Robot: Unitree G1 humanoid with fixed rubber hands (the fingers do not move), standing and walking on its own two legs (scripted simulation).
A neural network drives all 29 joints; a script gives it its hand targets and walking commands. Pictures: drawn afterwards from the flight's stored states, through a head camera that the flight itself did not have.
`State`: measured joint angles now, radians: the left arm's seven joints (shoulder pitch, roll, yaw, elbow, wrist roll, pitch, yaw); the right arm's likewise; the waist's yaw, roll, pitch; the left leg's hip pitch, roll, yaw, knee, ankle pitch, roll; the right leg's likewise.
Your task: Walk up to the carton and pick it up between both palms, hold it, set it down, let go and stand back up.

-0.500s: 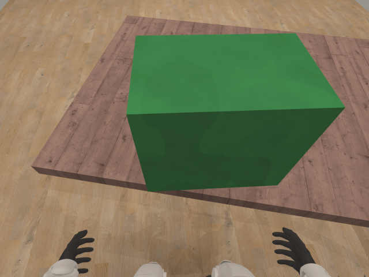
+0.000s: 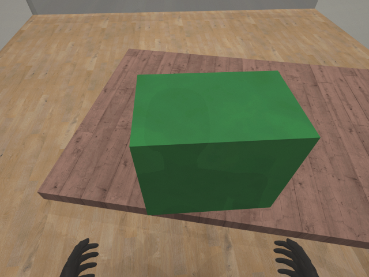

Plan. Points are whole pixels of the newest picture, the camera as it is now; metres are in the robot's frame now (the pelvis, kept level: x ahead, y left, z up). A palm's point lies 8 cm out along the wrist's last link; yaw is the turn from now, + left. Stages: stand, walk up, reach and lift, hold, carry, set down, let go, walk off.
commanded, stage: reach and lift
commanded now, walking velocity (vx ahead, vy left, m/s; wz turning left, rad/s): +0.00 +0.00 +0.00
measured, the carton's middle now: (209, 146) +0.40 -0.01 +0.06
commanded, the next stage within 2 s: none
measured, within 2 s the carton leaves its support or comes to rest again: neither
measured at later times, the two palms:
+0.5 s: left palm (75, 247) +0.18 +0.26 -0.02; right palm (326, 270) +0.17 -0.24 -0.02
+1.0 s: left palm (80, 230) +0.20 +0.24 +0.02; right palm (342, 253) +0.19 -0.25 +0.03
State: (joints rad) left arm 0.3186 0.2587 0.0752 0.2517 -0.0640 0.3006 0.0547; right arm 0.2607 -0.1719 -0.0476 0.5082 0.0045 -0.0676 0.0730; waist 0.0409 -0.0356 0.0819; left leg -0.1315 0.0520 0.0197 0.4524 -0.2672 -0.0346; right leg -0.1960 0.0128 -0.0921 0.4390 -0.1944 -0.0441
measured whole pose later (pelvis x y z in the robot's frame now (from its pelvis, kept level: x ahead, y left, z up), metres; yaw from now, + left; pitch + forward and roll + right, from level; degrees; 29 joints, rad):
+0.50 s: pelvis +0.03 +0.04 +0.01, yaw -3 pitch -2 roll -1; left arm 0.41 0.18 -0.01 0.12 -0.09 0.07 0.14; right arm 0.36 -0.35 -0.07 0.46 0.23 -0.21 0.19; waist 0.05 -0.01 0.03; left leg -0.04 0.03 0.08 0.35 -0.27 0.00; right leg -0.11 0.00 -0.04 0.31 -0.16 0.00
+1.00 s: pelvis +0.01 +0.03 +0.01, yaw -3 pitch -3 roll +0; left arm 0.33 0.20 -0.04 0.04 -0.18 0.02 0.18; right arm 0.30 -0.43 -0.09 0.25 0.37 -0.13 0.22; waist 0.03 0.00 0.02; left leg -0.07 0.03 0.08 0.35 -0.24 0.00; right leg -0.16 0.00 -0.03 0.34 -0.14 -0.01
